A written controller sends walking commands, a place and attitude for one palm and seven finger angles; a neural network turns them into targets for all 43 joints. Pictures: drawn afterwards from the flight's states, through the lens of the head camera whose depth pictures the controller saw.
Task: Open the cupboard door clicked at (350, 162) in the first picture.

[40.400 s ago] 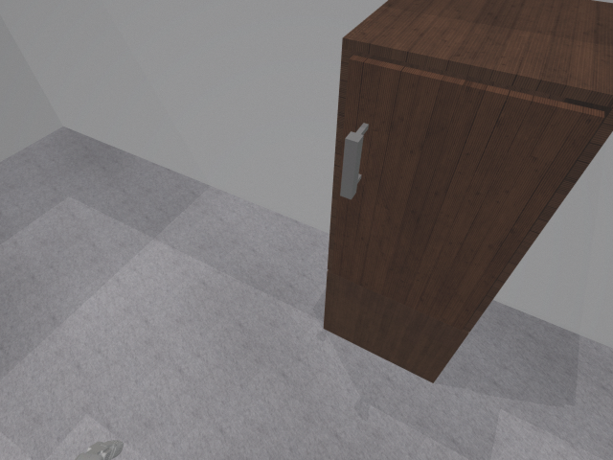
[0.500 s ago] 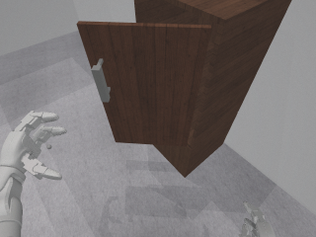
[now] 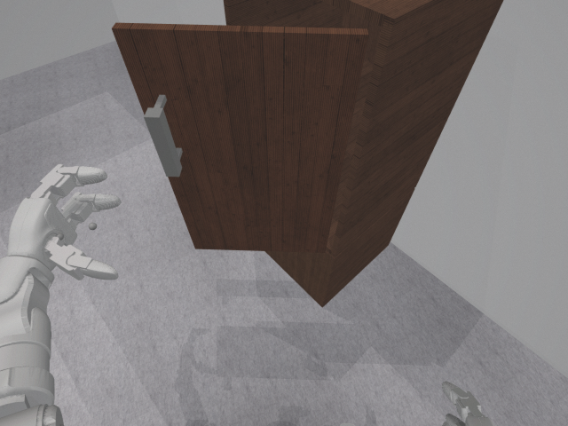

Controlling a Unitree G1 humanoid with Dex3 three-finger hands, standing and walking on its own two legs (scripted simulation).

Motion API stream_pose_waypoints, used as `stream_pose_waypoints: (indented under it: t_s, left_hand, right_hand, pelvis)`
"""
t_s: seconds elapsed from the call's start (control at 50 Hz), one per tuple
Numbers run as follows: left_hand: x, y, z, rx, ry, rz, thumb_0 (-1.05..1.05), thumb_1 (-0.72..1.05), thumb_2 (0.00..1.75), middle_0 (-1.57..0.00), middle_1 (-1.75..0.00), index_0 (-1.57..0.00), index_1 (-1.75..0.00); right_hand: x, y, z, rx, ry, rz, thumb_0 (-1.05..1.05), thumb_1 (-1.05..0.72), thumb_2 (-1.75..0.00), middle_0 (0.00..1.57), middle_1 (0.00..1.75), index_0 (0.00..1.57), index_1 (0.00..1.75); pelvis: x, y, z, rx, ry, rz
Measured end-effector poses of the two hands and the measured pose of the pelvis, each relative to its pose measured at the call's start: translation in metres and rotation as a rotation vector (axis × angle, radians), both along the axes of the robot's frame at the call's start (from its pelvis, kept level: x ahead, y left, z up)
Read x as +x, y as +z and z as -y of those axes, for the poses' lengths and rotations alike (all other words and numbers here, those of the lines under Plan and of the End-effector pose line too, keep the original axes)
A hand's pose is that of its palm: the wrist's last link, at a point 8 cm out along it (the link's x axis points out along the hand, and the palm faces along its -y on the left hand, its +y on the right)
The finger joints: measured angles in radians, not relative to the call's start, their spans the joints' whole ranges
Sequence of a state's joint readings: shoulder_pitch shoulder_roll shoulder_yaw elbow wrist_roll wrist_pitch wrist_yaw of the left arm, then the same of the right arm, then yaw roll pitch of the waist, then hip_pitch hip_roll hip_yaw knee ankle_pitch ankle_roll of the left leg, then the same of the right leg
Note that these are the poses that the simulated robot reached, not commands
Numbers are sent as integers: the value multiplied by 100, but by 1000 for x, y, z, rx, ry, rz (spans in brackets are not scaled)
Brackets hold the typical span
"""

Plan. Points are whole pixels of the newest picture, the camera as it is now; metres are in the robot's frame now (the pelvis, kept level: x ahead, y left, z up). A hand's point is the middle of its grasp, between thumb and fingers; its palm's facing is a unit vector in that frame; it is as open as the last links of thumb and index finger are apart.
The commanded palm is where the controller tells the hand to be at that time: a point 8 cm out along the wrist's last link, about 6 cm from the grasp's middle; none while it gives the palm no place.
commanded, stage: move the hooked fingers beside the handle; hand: left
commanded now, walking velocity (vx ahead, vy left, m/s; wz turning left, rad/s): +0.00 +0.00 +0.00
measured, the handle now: (167, 136) +0.56 +0.22 +0.07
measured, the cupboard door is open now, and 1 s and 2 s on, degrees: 46 46 46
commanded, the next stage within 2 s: slide the fingers in behind the handle in 1.94 s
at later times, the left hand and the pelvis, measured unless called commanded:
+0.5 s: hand (105, 192) +0.41 +0.27 +0.09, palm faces +0.00 -1.00 -0.01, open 14.0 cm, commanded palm +0.39 +0.33 +0.09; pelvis +0.00 +0.00 -0.01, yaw -1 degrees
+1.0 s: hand (121, 160) +0.48 +0.27 +0.09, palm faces -0.02 -1.00 -0.01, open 14.0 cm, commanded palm +0.47 +0.33 +0.08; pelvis -0.01 +0.01 -0.02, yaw -1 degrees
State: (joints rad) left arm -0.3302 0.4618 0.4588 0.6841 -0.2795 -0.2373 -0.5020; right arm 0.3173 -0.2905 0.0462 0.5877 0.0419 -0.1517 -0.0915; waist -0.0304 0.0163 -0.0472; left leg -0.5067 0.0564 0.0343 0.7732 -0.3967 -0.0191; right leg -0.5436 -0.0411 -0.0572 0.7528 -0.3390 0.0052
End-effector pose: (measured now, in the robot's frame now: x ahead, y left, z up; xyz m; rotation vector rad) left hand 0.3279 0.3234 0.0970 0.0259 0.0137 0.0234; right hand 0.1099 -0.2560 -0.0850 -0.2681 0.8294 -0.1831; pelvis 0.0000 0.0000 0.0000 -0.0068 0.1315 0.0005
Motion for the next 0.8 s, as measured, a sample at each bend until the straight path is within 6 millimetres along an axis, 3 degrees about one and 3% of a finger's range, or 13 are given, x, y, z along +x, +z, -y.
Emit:
stream_pose_waypoints:
  t_s: [0.26,0.8]
  left_hand:
    - [31,-2,-1,-9,-20,6,-1,-50,30,-30,-120,-30,-120]
    - [98,-5,-7,-20,-45,-5,-1,-50,30,-30,-120,-30,-120]
  right_hand:
    - [-29,-11,11,-28,-40,-132,1,-91,-90,21,30,20,30]
    - [-82,-24,5,-46,-113,-338,1,-91,-90,21,30,20,30]
  pelvis:
    - [-2,-4,1,-4,2,-37]
    - [-7,-16,-10,-21,-8,-129]
